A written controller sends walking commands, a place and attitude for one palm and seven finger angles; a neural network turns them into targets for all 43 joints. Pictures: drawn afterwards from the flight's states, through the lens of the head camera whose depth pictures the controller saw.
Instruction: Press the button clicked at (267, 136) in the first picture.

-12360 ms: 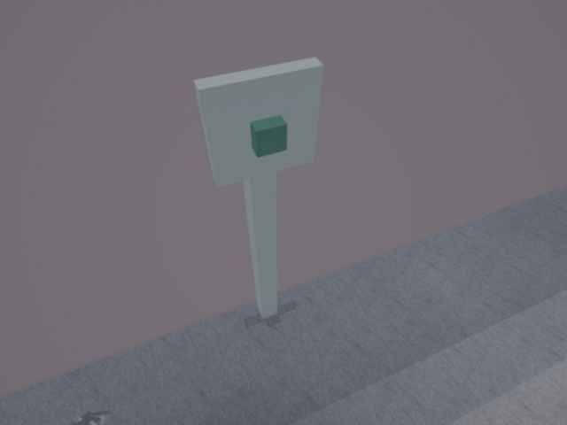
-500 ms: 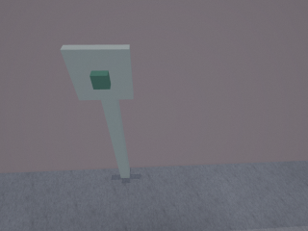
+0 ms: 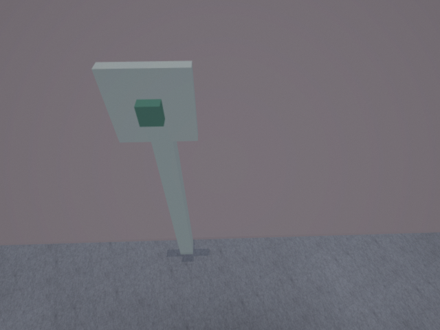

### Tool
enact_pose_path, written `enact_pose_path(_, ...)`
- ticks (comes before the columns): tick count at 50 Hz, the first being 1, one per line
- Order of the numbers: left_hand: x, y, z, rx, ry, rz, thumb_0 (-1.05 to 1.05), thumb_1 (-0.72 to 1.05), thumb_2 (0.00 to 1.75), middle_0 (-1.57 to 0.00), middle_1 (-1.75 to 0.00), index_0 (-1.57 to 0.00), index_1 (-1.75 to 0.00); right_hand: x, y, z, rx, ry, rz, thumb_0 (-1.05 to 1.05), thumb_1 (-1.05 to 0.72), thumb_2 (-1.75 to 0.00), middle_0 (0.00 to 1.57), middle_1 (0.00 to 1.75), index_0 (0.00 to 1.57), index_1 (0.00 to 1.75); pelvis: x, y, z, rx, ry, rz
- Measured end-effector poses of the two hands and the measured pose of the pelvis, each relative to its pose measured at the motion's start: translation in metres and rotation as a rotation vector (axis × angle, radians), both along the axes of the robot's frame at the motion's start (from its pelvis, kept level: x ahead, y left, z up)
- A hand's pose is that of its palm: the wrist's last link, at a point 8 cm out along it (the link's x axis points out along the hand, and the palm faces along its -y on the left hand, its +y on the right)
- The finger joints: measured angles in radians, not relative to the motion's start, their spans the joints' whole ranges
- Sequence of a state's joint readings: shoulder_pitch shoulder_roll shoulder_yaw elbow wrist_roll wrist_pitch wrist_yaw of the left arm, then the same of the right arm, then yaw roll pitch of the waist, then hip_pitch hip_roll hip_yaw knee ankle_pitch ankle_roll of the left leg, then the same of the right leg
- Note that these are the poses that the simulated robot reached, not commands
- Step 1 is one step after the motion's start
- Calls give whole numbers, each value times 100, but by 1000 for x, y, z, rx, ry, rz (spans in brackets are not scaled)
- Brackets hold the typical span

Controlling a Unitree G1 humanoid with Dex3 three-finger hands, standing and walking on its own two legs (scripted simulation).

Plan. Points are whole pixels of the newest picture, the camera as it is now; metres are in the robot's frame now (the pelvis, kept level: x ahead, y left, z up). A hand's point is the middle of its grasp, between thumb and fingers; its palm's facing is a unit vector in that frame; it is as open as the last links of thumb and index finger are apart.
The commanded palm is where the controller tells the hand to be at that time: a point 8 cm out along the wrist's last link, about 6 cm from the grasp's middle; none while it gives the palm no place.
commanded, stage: look again from close up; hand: left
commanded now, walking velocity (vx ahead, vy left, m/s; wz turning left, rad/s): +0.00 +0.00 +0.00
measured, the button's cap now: (150, 112) +0.55 +0.20 +0.10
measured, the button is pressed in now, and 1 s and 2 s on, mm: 0 0 0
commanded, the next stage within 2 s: shuffle to correct the standing spot in 0.18 s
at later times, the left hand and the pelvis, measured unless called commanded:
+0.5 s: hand out of the picture +0.01 +0.16 -0.18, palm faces +0.02 -0.98 -0.18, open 7.4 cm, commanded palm none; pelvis +0.03 -0.01 +0.00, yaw +1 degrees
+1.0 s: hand out of the picture +0.09 +0.14 -0.18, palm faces +0.11 -0.97 -0.22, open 7.4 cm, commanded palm none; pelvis +0.09 -0.04 +0.00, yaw +3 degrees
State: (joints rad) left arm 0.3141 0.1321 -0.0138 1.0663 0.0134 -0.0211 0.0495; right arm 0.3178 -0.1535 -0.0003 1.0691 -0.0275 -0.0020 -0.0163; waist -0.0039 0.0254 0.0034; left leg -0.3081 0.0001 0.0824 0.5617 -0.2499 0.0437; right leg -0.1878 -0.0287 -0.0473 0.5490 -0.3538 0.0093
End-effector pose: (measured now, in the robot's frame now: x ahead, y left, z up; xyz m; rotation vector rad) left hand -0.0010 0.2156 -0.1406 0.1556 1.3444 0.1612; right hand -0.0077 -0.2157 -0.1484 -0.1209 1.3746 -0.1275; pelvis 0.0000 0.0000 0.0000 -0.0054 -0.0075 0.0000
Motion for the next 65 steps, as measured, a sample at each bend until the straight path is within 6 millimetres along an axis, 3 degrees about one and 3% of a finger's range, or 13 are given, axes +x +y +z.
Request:
enact_pose_path(13, 14, -1, -2, -18, 16, -16, 0, 90, 90, -20, -30, -19, -30, 46, -18, 14, -50, -72, 21, 1, -92, -90, 20, 30, 20, 30, 14, -4, 4, 8, -1, -15)
enact_pose_path(21, 13, -6, -5, -28, 44, -7, 0, 90, 90, -20, -30, -20, -30, 51, -22, 13, -49, -48, 25, 0, -92, -90, 20, 30, 20, 30, 22, -9, 3, 12, 3, -4)
enact_pose_path(30, 4, -18, -10, -27, 93, 56, 0, 90, 90, -20, -30, -20, -30, 57, -29, 2, -31, 25, 38, 0, -91, -90, 20, 30, 20, 30, 47, -22, -6, 2, 24, 37)
enact_pose_path(38, -10, -30, -21, -67, 216, 124, 0, 90, 90, -20, -30, -19, -30, 110, -27, 5, -78, -4, 73, 1, -92, -90, 20, 30, 20, 30, 79, -18, -10, 3, 6, 51)
enact_pose_path(41, 6, -32, -14, -67, 223, 119, 0, 90, 90, -20, -30, -19, -30, 123, -27, 12, -84, -38, 62, 1, -93, -90, 20, 30, 20, 30, 85, -18, -3, 5, -1, 42)
enact_pose_path(45, 45, -30, -6, -42, 133, 109, 0, 90, 90, -20, -30, -20, -30, 132, -33, 14, -73, -34, 71, 1, -94, -90, 20, 30, 20, 30, 86, -24, 4, 9, 1, 49)
enact_pose_path(52, 95, -33, -1, 31, -28, 73, 0, 91, 90, -20, -30, -19, -30, 150, -58, -2, -35, -57, 67, 1, -93, -90, 20, 30, 20, 30, 88, -48, -5, 24, 6, 59)
enact_pose_path(58, 107, -35, 6, 37, -90, 64, 0, 91, 90, -20, -30, -20, -30, 161, -63, 6, -34, -89, 82, 0, -92, -90, 20, 30, 20, 30, 79, -52, 0, 25, 8, 73)
enact_pose_path(65, 94, -18, -6, 8, -104, 92, 0, 90, 90, -21, -30, -20, -30, 156, -48, 17, -57, -146, 110, 0, -91, -90, 20, 30, 20, 30, 66, -40, -3, 6, 0, 78)
